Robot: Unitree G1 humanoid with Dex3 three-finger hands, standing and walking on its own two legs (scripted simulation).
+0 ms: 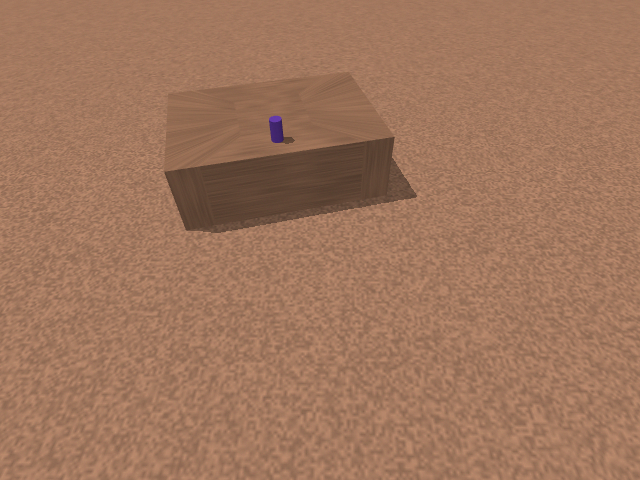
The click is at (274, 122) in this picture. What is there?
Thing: squat round
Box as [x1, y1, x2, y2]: [269, 116, 283, 142]
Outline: 272,116 269,118 271,140 273,142 280,142 283,139 281,118 279,116
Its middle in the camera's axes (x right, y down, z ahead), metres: -0.19 -0.48 +1.67
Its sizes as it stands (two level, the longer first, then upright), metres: 0.054 0.054 0.100
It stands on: a support 0.33 m high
